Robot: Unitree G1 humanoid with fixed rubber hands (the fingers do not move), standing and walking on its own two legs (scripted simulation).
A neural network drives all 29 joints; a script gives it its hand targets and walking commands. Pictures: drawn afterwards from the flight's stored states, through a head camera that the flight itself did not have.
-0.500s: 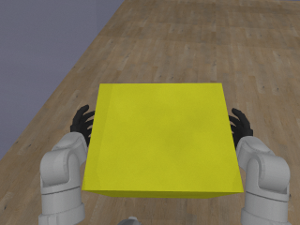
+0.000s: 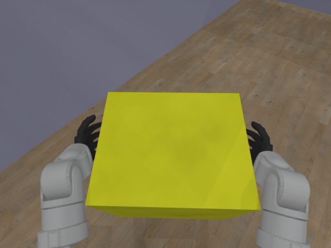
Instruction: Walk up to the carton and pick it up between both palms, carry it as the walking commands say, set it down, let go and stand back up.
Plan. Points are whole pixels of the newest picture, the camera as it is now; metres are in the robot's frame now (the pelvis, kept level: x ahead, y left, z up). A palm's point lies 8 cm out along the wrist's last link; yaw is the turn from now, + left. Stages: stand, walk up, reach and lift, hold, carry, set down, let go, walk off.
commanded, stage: carry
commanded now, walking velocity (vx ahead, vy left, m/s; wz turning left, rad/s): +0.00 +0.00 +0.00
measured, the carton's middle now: (171, 162) +0.33 +0.02 +0.01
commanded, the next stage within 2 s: none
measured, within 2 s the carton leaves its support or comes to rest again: neither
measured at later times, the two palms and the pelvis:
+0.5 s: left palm (96, 140) +0.30 +0.16 +0.15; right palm (299, 153) +0.30 -0.22 +0.14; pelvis -0.02 -0.03 +0.01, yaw +2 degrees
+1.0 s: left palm (100, 145) +0.30 +0.16 +0.13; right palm (291, 152) +0.32 -0.22 +0.12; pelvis -0.01 -0.04 +0.01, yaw +2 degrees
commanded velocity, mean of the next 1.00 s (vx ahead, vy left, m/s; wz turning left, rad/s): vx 0.00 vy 0.00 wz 0.00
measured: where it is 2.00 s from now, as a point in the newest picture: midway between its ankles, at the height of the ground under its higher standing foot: outside the picture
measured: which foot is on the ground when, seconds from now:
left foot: down 0.00-1.00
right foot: up 0.00-0.20, down 0.22-1.00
